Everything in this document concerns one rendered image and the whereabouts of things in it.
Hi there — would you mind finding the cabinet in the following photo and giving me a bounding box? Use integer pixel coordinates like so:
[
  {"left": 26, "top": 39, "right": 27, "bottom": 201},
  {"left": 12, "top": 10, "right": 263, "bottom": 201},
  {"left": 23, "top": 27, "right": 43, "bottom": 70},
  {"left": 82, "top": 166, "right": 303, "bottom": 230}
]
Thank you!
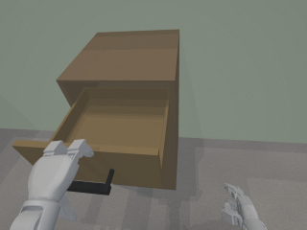
[{"left": 56, "top": 29, "right": 179, "bottom": 191}]

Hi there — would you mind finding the left robot forearm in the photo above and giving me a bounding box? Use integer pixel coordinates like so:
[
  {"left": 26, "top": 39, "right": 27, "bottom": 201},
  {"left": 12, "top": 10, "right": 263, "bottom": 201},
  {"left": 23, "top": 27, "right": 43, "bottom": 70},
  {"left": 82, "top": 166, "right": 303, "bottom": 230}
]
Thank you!
[{"left": 10, "top": 198, "right": 60, "bottom": 230}]

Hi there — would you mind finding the right robot forearm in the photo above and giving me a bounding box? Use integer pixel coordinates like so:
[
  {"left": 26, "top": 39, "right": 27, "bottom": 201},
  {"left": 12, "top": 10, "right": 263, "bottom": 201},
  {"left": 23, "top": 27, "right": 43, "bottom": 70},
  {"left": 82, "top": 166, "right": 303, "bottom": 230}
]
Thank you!
[{"left": 242, "top": 218, "right": 268, "bottom": 230}]

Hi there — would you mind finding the handle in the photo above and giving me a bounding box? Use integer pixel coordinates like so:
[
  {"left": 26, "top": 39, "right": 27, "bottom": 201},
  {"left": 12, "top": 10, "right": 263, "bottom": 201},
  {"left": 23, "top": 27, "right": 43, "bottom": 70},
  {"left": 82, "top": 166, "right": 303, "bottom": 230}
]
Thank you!
[{"left": 66, "top": 169, "right": 115, "bottom": 196}]

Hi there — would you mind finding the left robot hand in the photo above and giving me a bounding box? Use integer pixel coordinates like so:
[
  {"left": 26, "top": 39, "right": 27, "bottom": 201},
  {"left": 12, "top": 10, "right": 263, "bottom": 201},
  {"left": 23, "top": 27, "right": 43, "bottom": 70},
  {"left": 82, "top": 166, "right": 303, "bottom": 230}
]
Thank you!
[{"left": 28, "top": 139, "right": 94, "bottom": 221}]

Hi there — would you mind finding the drawer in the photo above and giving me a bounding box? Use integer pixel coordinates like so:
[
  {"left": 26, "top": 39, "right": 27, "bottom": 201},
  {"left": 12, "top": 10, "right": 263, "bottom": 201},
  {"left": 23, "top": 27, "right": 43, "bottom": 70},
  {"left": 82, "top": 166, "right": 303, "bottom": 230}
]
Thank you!
[{"left": 12, "top": 87, "right": 171, "bottom": 189}]

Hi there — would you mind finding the right robot hand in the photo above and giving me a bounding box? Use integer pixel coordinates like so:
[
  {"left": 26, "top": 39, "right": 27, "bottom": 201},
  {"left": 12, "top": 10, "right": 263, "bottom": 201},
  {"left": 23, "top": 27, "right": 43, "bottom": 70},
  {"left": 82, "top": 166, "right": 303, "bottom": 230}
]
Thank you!
[{"left": 222, "top": 183, "right": 259, "bottom": 228}]

